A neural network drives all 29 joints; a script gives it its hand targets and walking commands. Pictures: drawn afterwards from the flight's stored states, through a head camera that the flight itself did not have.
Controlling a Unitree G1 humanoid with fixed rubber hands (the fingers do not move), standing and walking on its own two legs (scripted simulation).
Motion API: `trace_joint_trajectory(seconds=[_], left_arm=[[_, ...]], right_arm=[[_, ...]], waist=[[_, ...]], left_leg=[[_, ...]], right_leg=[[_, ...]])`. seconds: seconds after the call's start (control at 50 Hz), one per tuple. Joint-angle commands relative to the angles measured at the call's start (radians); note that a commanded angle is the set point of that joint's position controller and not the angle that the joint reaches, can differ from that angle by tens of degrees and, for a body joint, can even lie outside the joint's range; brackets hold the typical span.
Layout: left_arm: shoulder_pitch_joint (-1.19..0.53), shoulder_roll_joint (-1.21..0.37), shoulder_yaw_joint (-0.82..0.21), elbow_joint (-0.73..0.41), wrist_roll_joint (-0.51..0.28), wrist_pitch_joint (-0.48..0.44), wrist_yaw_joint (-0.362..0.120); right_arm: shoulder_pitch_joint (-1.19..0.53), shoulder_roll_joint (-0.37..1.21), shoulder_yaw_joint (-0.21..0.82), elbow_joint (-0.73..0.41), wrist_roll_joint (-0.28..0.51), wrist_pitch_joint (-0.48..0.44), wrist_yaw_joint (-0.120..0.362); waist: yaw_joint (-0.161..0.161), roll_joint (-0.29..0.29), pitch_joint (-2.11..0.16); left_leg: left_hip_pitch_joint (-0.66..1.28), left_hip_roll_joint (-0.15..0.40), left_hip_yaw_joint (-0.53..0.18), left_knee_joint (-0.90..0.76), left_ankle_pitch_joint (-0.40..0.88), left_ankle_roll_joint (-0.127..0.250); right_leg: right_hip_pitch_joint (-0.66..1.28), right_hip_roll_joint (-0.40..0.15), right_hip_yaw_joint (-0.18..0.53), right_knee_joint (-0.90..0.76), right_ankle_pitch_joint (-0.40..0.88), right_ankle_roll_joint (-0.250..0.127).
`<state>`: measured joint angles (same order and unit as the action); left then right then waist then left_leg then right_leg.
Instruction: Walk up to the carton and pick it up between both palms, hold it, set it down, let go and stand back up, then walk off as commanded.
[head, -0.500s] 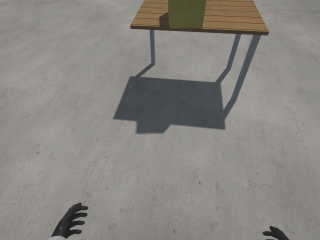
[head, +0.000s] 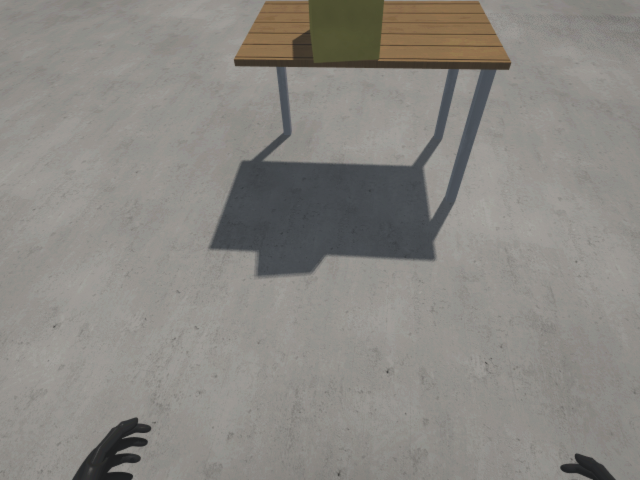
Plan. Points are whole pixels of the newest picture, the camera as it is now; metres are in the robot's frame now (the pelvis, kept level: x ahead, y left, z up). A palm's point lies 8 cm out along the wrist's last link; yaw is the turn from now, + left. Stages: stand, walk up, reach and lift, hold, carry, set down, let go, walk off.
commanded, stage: walk up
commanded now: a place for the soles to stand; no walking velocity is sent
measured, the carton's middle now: (342, 9) +1.54 -0.03 +0.01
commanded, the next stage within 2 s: none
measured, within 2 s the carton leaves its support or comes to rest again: neither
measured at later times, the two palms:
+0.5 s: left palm (106, 411) +0.23 +0.33 -0.08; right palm (572, 402) +0.24 -0.30 -0.05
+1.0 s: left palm (108, 368) +0.30 +0.35 -0.09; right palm (533, 334) +0.34 -0.29 -0.06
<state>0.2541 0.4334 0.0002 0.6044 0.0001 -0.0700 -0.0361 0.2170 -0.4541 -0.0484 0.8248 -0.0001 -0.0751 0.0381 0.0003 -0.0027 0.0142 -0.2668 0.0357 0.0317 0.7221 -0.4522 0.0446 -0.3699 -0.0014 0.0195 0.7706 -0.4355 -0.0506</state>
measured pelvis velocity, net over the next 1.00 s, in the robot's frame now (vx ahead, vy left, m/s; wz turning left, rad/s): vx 0.23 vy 0.04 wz -0.05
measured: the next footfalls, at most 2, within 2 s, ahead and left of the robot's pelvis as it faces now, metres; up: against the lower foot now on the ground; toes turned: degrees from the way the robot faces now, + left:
left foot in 0.38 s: +0.26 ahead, +0.12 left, +0.00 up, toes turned +1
right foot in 0.70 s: +0.26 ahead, -0.11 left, +0.00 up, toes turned -4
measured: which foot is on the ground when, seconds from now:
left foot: down 0.00-0.00, up 0.02-0.36, down 0.38-0.70, up 0.72-0.98, down 1.00-1.00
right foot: down 0.00-0.38, up 0.40-0.68, down 0.70-1.00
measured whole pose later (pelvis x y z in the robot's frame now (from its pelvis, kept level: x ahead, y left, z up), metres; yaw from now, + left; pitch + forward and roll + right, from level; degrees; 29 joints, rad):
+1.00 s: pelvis +0.23 +0.04 -0.01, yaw -3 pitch +0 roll -2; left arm 0.48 0.47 0.00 0.60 0.00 -0.10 -0.02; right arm 0.24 -0.48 -0.06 0.70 0.00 -0.07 0.06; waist 0.00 0.02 0.03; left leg -0.53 0.05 0.02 0.82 -0.37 0.06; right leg -0.34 -0.01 -0.02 0.76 -0.42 -0.01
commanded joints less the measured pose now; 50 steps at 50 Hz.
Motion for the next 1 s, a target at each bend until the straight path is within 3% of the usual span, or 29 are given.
trace_joint_trajectory(seconds=[0.0,0.02,0.04,0.06,0.1,0.12,0.18,0.26,0.3,0.34,0.36,0.38,0.4,0.42,0.44,0.48,0.5,0.6,0.64,0.66,0.68,0.7,0.72,0.74,0.76,0.8,0.9,0.94,0.98], left_arm=[[0.308,0.233,0.135,0.103,0.038,-0.074,-0.001],[0.340,0.356,0.161,0.088,0.033,-0.082,0.011],[0.301,0.341,0.167,0.066,0.016,-0.077,0.017],[0.269,0.318,0.158,0.046,0.009,-0.078,0.023],[0.261,0.264,0.132,0.035,0.005,-0.075,0.038],[0.274,0.252,0.127,0.027,0.006,-0.073,0.043],[0.304,0.255,0.126,0.002,0.013,-0.070,0.046],[0.221,0.273,0.127,-0.024,0.016,-0.065,0.036],[0.165,0.272,0.120,-0.033,0.015,-0.060,0.031],[0.109,0.247,0.106,-0.045,0.012,-0.059,0.028],[0.113,0.202,0.090,-0.047,0.011,-0.057,0.023],[0.159,0.111,0.074,-0.065,-0.005,-0.057,0.018],[0.152,0.206,0.095,-0.054,0.011,-0.051,0.023],[0.132,0.257,0.097,-0.033,0.017,-0.044,0.021],[0.130,0.252,0.097,-0.016,0.020,-0.042,0.014],[0.196,0.226,0.100,0.032,0.023,-0.029,0.000],[0.220,0.217,0.102,0.055,0.022,-0.023,-0.010],[0.174,0.214,0.105,0.044,0.019,-0.022,-0.019],[0.264,0.211,0.112,0.068,0.024,-0.035,-0.013],[0.357,0.218,0.126,0.098,0.031,-0.043,-0.003],[0.442,0.249,0.143,0.123,0.042,-0.049,0.013],[0.411,0.367,0.165,0.089,0.054,-0.064,0.030],[0.293,0.392,0.171,0.042,0.037,-0.070,0.038],[0.249,0.367,0.166,0.020,0.022,-0.072,0.040],[0.224,0.341,0.162,0.018,0.020,-0.073,0.040],[0.235,0.297,0.152,0.014,0.021,-0.073,0.038],[0.228,0.314,0.151,0.003,0.017,-0.061,0.022],[0.173,0.321,0.146,-0.008,0.015,-0.055,0.019],[0.111,0.269,0.119,-0.023,0.017,-0.047,0.015]], right_arm=[[-0.128,-0.138,-0.072,-0.167,-0.039,-0.005,0.016],[-0.172,-0.105,-0.058,-0.215,-0.028,-0.007,0.014],[-0.186,-0.172,-0.058,-0.204,-0.023,-0.008,0.005],[-0.129,-0.186,-0.058,-0.191,-0.013,-0.017,0.010],[-0.085,-0.173,-0.060,-0.186,-0.017,-0.013,0.013],[-0.076,-0.166,-0.062,-0.190,-0.020,-0.008,0.015],[-0.149,-0.143,-0.058,-0.237,-0.020,0.003,0.021],[-0.172,-0.127,-0.060,-0.273,-0.018,-0.006,0.033],[-0.095,-0.133,-0.073,-0.253,-0.018,-0.014,0.035],[0.104,-0.169,-0.099,-0.189,-0.028,-0.024,0.021],[0.235,-0.208,-0.119,-0.150,-0.035,-0.031,0.008],[0.311,-0.312,-0.144,-0.164,-0.049,-0.040,-0.008],[0.251,-0.341,-0.144,-0.188,-0.021,-0.033,-0.004],[0.180,-0.320,-0.144,-0.197,-0.010,-0.026,-0.002],[0.139,-0.295,-0.133,-0.194,-0.016,-0.022,-0.002],[0.071,-0.266,-0.111,-0.195,-0.018,-0.024,-0.002],[0.058,-0.270,-0.109,-0.195,-0.024,-0.025,0.002],[0.012,-0.306,-0.122,-0.209,-0.036,-0.011,0.015],[-0.050,-0.287,-0.116,-0.223,-0.030,-0.001,0.020],[-0.093,-0.249,-0.104,-0.234,-0.034,0.008,0.021],[-0.113,-0.179,-0.086,-0.247,-0.034,0.021,0.017],[-0.142,-0.076,-0.045,-0.282,-0.020,0.021,0.017],[-0.187,-0.178,-0.064,-0.272,-0.021,0.023,0.011],[-0.134,-0.243,-0.079,-0.244,-0.013,0.017,0.017],[-0.063,-0.240,-0.079,-0.215,-0.015,0.011,0.025],[-0.015,-0.218,-0.082,-0.185,-0.017,0.011,0.029],[-0.080,-0.191,-0.078,-0.216,-0.017,-0.008,0.031],[-0.031,-0.193,-0.084,-0.203,-0.016,-0.024,0.031],[0.155,-0.202,-0.099,-0.135,-0.020,-0.041,0.018]], waist=[[0.176,-0.187,0.001],[0.156,-0.357,0.026],[0.123,-0.090,0.041],[0.079,-0.001,0.012],[0.056,-0.036,-0.017],[0.058,-0.074,-0.021],[0.076,-0.069,0.033],[0.048,-0.085,0.078],[0.010,-0.095,0.063],[-0.095,-0.043,-0.004],[-0.153,0.044,-0.065],[-0.165,0.289,-0.143],[-0.125,0.213,-0.076],[-0.091,0.093,0.015],[-0.064,0.062,0.063],[-0.011,0.104,0.079],[-0.002,0.144,0.064],[-0.017,0.212,0.078],[0.040,0.186,-0.002],[0.105,0.107,-0.038],[0.158,-0.088,-0.026],[0.155,-0.342,0.057],[0.109,-0.082,0.132],[0.057,0.033,0.114],[0.026,0.032,0.072],[0.021,-0.048,0.027],[0.040,-0.102,0.058],[0.016,-0.132,0.027],[-0.076,-0.079,-0.052]], left_leg=[[-0.382,0.036,-0.036,0.263,0.030,0.073],[-0.681,-0.090,-0.024,0.471,-0.104,0.003],[-0.695,-0.037,-0.107,0.496,-0.049,0.003],[-0.640,-0.006,-0.109,0.485,0.021,-0.010],[-0.606,0.032,-0.088,0.426,0.056,-0.023],[-0.578,0.038,-0.074,0.389,0.063,-0.026],[-0.552,0.032,-0.030,0.277,0.115,-0.032],[-0.383,0.026,0.003,0.041,0.208,-0.016],[-0.175,0.005,0.020,-0.034,0.234,0.009],[0.148,-0.034,0.018,-0.107,0.221,0.047],[0.312,-0.028,-0.023,-0.147,0.164,0.086],[0.405,0.258,-0.527,-0.333,-0.215,0.195],[0.266,0.375,-0.820,-0.477,-0.420,0.257],[0.156,0.376,-0.755,-0.483,-0.510,0.271],[0.083,0.349,-0.663,-0.483,-0.468,0.260],[-0.068,0.273,-0.471,-0.494,-0.378,0.191],[-0.125,0.250,-0.412,-0.498,-0.359,0.187],[-0.201,0.278,-0.341,-0.463,-0.357,0.208],[-0.233,0.244,-0.273,-0.355,-0.342,0.171],[-0.335,0.187,-0.208,-0.207,-0.374,0.130],[-0.472,0.087,-0.112,0.081,-0.387,0.076],[-0.698,-0.087,0.010,0.425,-0.177,-0.014],[-0.739,-0.047,-0.147,0.491,-0.034,-0.016],[-0.678,0.005,-0.147,0.473,0.073,-0.019],[-0.630,0.034,-0.116,0.443,0.119,-0.024],[-0.555,0.054,-0.097,0.382,0.138,-0.023],[-0.454,0.062,-0.045,0.150,0.055,-0.010],[-0.316,0.046,-0.023,0.041,0.043,0.002],[0.062,-0.013,0.017,-0.115,0.127,0.020]], right_leg=[[0.404,-0.063,0.254,-0.431,-0.136,-0.026],[0.512,-0.304,0.772,-0.556,-0.055,-0.095],[0.492,-0.352,0.795,-0.518,0.103,-0.133],[0.509,-0.340,0.687,-0.448,0.343,-0.137],[0.518,-0.275,0.483,-0.345,0.695,-0.101],[0.489,-0.246,0.417,-0.329,0.758,-0.085],[0.374,-0.217,0.370,-0.366,0.700,-0.098],[0.208,-0.203,0.296,-0.395,0.526,-0.112],[0.087,-0.211,0.257,-0.369,0.446,-0.113],[-0.058,-0.171,0.173,-0.154,0.475,-0.101],[-0.128,-0.097,0.106,0.093,0.477,-0.084],[-0.324,0.052,0.029,0.458,0.162,-0.012],[-0.430,0.084,0.096,0.550,-0.112,0.004],[-0.422,0.019,0.104,0.565,-0.070,0.009],[-0.421,-0.010,0.087,0.530,-0.040,0.009],[-0.292,-0.038,0.064,0.399,0.000,0.017],[-0.223,-0.025,0.029,0.354,0.003,0.022],[-0.112,-0.031,-0.048,0.070,-0.028,0.018],[0.070,-0.022,-0.075,-0.081,0.081,-0.008],[0.239,0.003,-0.078,-0.152,0.101,-0.009],[0.342,-0.018,0.048,-0.288,-0.060,0.000],[0.304,-0.306,0.687,-0.605,-0.562,-0.055],[0.214,-0.391,0.912,-0.700,-0.658,-0.128],[0.219,-0.380,0.817,-0.653,-0.576,-0.131],[0.256,-0.341,0.696,-0.584,-0.432,-0.116],[0.250,-0.266,0.523,-0.516,-0.268,-0.099],[0.154,-0.291,0.423,-0.428,-0.175,-0.227],[0.095,-0.278,0.352,-0.353,-0.065,-0.223],[-0.086,-0.204,0.190,-0.153,0.050,-0.147]])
